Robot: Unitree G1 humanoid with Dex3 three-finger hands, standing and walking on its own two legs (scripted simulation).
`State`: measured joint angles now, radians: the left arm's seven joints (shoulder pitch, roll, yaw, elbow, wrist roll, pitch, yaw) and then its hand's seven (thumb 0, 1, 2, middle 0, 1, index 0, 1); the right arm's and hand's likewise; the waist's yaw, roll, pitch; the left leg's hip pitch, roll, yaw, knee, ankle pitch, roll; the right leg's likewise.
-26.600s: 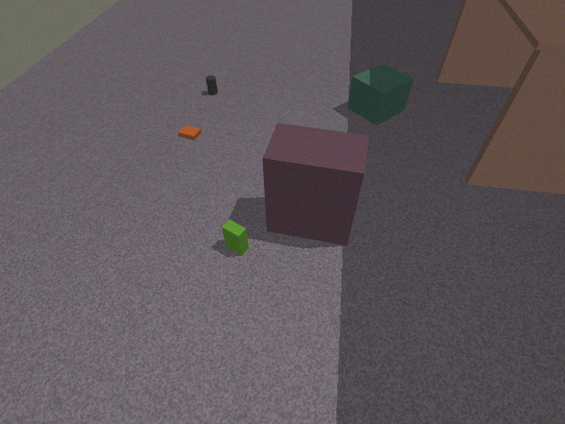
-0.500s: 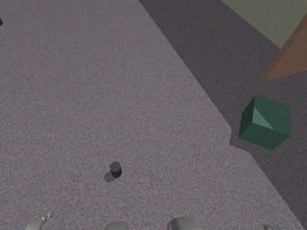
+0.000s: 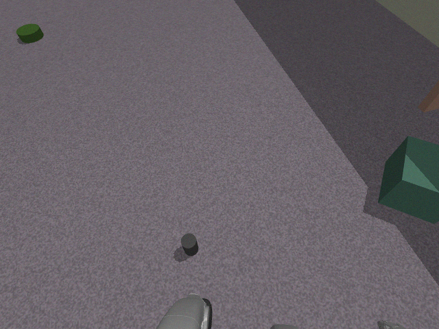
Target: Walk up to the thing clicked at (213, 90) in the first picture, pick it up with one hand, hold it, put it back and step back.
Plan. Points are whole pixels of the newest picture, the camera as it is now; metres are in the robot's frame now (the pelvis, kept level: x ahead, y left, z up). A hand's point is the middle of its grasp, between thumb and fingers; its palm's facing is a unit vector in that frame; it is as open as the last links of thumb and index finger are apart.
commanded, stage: walk up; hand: left
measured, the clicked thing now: (190, 244) +0.47 +0.18 -0.69
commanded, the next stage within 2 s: none
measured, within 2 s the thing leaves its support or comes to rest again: neither
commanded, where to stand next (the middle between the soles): +0.07 -0.06 m, yaw +0 degrees
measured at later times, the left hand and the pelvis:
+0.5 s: hand out of the picture -0.07 +0.24 -0.11, palm faces +0.04 -0.91 -0.40, open 7.4 cm; pelvis -0.06 -0.04 +0.03, yaw +0 degrees
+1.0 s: hand out of the picture +0.07 +0.24 -0.13, palm faces +0.03 -0.92 -0.38, open 7.4 cm; pelvis +0.00 -0.03 +0.01, yaw +3 degrees
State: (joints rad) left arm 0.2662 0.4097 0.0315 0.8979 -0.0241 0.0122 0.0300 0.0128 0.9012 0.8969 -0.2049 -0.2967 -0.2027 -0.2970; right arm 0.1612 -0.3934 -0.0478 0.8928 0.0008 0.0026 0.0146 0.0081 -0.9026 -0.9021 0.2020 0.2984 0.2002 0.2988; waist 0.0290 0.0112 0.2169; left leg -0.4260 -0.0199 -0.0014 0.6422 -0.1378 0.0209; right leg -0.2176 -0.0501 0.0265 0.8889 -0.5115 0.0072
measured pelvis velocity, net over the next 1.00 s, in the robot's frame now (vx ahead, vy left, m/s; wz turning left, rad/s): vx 0.00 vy -0.03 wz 0.05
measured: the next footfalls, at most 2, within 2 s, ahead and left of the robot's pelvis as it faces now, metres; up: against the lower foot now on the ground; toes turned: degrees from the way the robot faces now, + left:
right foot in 0.24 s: -0.03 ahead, -0.13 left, +0.00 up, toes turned -3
left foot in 0.72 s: +0.05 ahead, +0.12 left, +0.00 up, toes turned +4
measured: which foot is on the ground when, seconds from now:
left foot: down 0.00-0.28, up 0.30-0.70, down 0.72-1.00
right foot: up 0.00-0.22, down 0.24-0.72, up 0.74-1.00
